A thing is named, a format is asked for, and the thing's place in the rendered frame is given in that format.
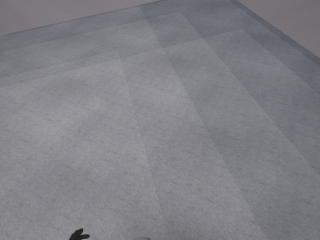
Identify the robot left hand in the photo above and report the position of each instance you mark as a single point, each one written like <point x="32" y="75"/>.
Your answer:
<point x="77" y="235"/>

